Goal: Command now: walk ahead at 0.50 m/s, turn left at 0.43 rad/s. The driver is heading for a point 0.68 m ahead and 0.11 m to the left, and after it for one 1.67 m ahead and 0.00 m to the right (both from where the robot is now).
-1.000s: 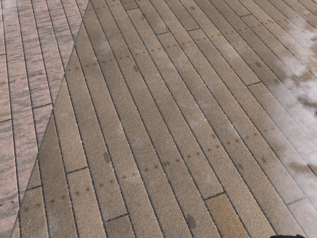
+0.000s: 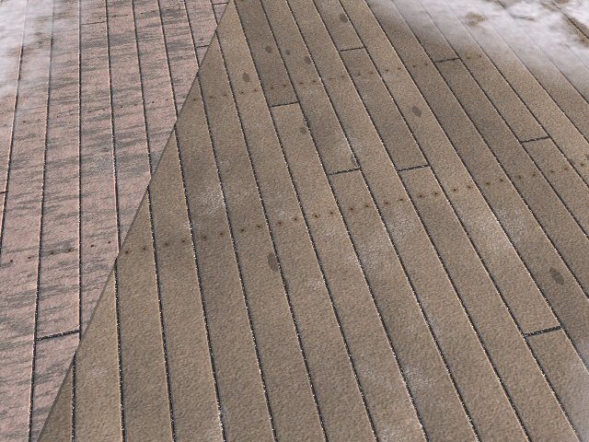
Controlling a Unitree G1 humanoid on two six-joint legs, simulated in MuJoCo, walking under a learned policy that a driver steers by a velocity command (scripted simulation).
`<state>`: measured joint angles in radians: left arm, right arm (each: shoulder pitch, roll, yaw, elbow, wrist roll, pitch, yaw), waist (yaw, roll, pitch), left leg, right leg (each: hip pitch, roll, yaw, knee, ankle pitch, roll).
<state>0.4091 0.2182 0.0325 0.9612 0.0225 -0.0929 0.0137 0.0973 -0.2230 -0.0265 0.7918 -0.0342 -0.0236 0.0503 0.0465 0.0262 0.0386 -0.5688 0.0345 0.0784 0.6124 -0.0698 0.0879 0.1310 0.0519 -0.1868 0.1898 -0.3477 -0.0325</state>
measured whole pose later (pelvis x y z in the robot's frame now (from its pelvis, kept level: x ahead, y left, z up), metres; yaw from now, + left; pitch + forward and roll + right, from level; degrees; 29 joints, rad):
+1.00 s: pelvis +0.54 +0.06 +0.01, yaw +11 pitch +1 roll -1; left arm 0.46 0.21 0.04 0.96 0.00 -0.07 -0.01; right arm 0.07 -0.24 -0.01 0.79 -0.03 -0.03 0.03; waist 0.07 0.05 0.04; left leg -0.59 0.08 0.00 0.66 -0.06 -0.02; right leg -0.01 0.08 0.01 0.23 -0.24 -0.06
